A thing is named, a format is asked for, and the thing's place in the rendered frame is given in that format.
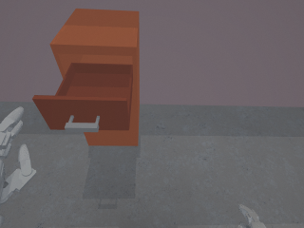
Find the right robot hand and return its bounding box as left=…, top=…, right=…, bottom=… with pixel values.
left=237, top=204, right=266, bottom=228

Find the drawer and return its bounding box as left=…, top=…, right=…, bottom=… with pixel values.
left=32, top=63, right=133, bottom=131

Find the handle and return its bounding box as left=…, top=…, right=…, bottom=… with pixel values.
left=65, top=115, right=100, bottom=133

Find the left robot hand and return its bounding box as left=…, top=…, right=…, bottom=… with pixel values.
left=0, top=106, right=36, bottom=209

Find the cabinet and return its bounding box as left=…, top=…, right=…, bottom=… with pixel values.
left=50, top=9, right=140, bottom=146

